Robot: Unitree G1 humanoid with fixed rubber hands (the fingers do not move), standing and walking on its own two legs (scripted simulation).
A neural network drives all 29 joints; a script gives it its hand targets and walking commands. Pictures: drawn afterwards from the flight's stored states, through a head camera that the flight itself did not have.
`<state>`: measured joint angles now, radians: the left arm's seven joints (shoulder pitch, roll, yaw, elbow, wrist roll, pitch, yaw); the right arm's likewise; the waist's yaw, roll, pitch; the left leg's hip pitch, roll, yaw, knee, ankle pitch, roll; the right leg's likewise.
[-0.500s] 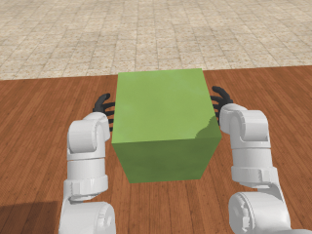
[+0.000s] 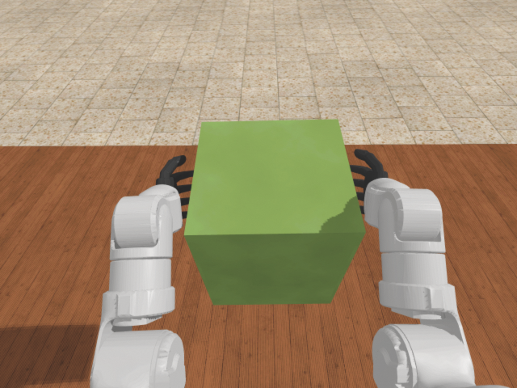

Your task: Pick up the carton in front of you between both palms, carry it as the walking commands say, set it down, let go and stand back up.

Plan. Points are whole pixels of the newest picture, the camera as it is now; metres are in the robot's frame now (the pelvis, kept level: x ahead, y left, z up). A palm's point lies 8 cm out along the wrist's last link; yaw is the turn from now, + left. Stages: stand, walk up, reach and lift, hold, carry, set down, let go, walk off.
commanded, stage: carry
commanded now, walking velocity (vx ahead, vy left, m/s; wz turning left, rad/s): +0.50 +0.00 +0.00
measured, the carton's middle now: (270, 219) +0.38 +0.02 +0.06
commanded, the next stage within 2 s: none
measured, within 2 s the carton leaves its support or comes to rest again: neither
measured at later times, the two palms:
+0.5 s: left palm (211, 99) +0.65 +0.14 +0.12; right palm (354, 98) +0.65 -0.16 +0.12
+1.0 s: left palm (213, 49) +0.92 +0.17 +0.10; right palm (322, 46) +0.94 -0.13 +0.10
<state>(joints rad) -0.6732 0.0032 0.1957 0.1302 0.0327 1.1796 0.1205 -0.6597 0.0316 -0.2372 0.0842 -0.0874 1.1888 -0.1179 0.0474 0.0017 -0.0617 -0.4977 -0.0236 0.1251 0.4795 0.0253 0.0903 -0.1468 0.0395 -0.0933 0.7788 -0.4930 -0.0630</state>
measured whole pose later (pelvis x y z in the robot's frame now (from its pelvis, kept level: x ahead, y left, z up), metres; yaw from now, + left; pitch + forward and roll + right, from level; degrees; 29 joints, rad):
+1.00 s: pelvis +0.57 +0.00 -0.03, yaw +0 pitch +5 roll +0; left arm -0.67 -0.02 0.20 0.11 0.04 1.18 0.14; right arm -0.65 0.02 -0.24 0.05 -0.07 1.20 -0.13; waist 0.07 0.01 -0.06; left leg -0.60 0.00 0.09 0.54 0.04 0.06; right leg -0.12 0.07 -0.07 0.54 -0.43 -0.09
